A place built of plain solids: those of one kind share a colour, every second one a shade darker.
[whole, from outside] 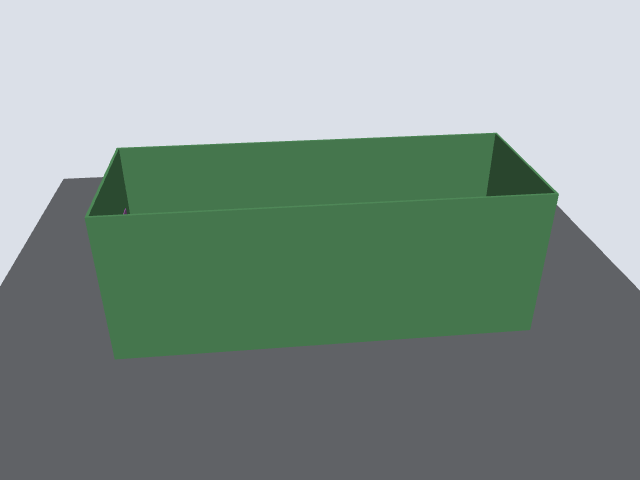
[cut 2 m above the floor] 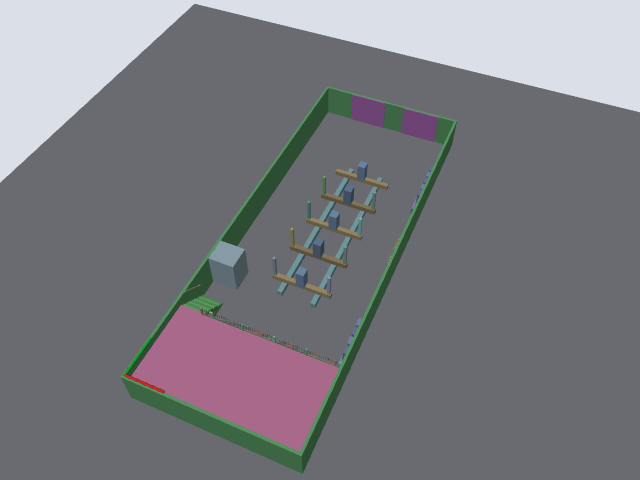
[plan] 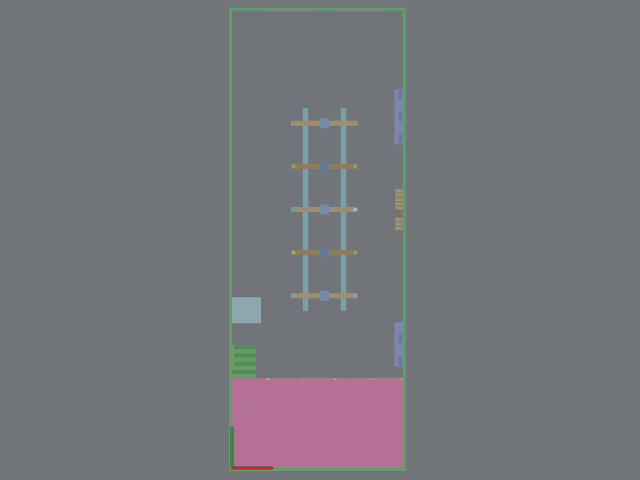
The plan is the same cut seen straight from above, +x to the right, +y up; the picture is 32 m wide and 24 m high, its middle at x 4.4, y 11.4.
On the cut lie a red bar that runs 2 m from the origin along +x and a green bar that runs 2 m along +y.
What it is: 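A boat hall 8.5 x 22.9 m, 8.6 m high; a lifeboat 12.7 m long and 4.6 m in beam on its cradle down the middle, its keel 1.69 m over the floor; a walk along either side; at the rear a crew gallery 4.5 m deep at 1.51 m over closed stores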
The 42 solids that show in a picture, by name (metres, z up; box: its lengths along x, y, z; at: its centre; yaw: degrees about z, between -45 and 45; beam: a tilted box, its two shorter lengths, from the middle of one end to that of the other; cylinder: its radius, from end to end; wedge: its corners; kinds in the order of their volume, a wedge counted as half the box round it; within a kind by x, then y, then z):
{
 "wall_1": {"box": [0.15, 23.17, 8.66], "at": [-0.07, 11.44, 4.28]},
 "wall_2": {"box": [8.84, 0.15, 8.66], "at": [4.27, -0.07, 4.28]},
 "wall_3": {"box": [8.84, 0.15, 8.66], "at": [4.27, 22.95, 4.28]},
 "wall_4": {"box": [0.15, 23.17, 8.66], "at": [8.62, 11.44, 4.28]},
 "gal_1": {"box": [8.64, 4.54, 1.56], "at": [4.27, 2.22, 0.73]},
 "stair_1": {"box": [1.25, 0.62, 1.39], "at": [0.57, 4.39, 0.65]},
 "stair_2": {"box": [1.25, 0.62, 1.23], "at": [0.57, 4.6, 0.56]},
 "stair_3": {"box": [1.25, 0.62, 1.06], "at": [0.57, 4.8, 0.48]},
 "stair_4": {"box": [1.25, 0.62, 0.89], "at": [0.57, 5.01, 0.4]},
 "stair_5": {"box": [1.25, 0.62, 0.72], "at": [0.57, 5.22, 0.31]},
 "stair_6": {"box": [1.25, 0.62, 0.55], "at": [0.57, 5.43, 0.23]},
 "stair_7": {"box": [1.25, 0.62, 0.39], "at": [0.57, 5.63, 0.14]},
 "stair_8": {"box": [1.25, 0.62, 0.22], "at": [0.57, 5.84, 0.06]},
 "winch_1": {"box": [1.45, 1.3, 2.35], "at": [0.72, 7.89, 1.12]},
 "beam_1": {"box": [0.28, 10.14, 0.39], "at": [3.67, 12.93, 0.14]},
 "beam_2": {"box": [0.28, 10.14, 0.39], "at": [5.57, 12.93, 0.14]},
 "cross_1": {"box": [3.34, 0.26, 0.3], "at": [4.62, 8.62, 0.49]},
 "cross_2": {"box": [3.34, 0.26, 0.3], "at": [4.62, 10.77, 0.49]},
 "cross_3": {"box": [3.34, 0.26, 0.3], "at": [4.62, 12.93, 0.49]},
 "cross_4": {"box": [3.34, 0.26, 0.3], "at": [4.62, 15.08, 0.49]},
 "cross_5": {"box": [3.34, 0.26, 0.3], "at": [4.62, 17.24, 0.49]},
 "keelblock_1": {"box": [0.46, 0.5, 1.05], "at": [4.62, 8.62, 1.17]},
 "keelblock_2": {"box": [0.46, 0.5, 1.05], "at": [4.62, 10.77, 1.17]},
 "keelblock_3": {"box": [0.46, 0.5, 1.05], "at": [4.62, 12.93, 1.17]},
 "keelblock_4": {"box": [0.46, 0.5, 1.05], "at": [4.62, 15.08, 1.17]},
 "keelblock_5": {"box": [0.46, 0.5, 1.05], "at": [4.62, 17.24, 1.17]},
 "sdoor_1": {"box": [2.28, 0.05, 5.25], "at": [2.86, 22.84, 2.58]},
 "sdoor_2": {"box": [2.28, 0.05, 5.25], "at": [6.38, 22.84, 2.58]},
 "kit_1": {"box": [0.42, 2.2, 0.04], "at": [8.33, 6.19, 0.43]},
 "kit_2": {"box": [0.42, 2.75, 0.04], "at": [8.33, 17.56, 0.43]},
 "shore3e_1": {"box": [0.16, 0.16, 1.82], "at": [6.16, 15.08, 1.55]},
 "shore3w_1": {"box": [0.16, 0.16, 1.82], "at": [3.08, 15.08, 1.55]},
 "shore0e_1": {"box": [0.16, 0.16, 1.61], "at": [6.16, 8.62, 1.45]},
 "shore0w_1": {"box": [0.16, 0.16, 1.61], "at": [3.08, 8.62, 1.45]},
 "shore2e_1": {"box": [0.16, 0.16, 1.6], "at": [6.16, 12.93, 1.44]},
 "shore2w_1": {"box": [0.16, 0.16, 1.6], "at": [3.08, 12.93, 1.44]},
 "shore1e_1": {"box": [0.16, 0.16, 1.6], "at": [6.16, 10.77, 1.44]},
 "shore1w_1": {"box": [0.16, 0.16, 1.6], "at": [3.08, 10.77, 1.44]},
 "guard_board_1": {"box": [1.66, 0.04, 0.15], "at": [2.67, 4.44, 1.54]},
 "guard_board_2": {"box": [1.66, 0.04, 0.15], "at": [4.34, 4.44, 1.54]},
 "guard_board_3": {"box": [1.66, 0.04, 0.15], "at": [6.0, 4.44, 1.54]},
 "guard_board_4": {"box": [1.66, 0.04, 0.15], "at": [7.66, 4.44, 1.54]}
}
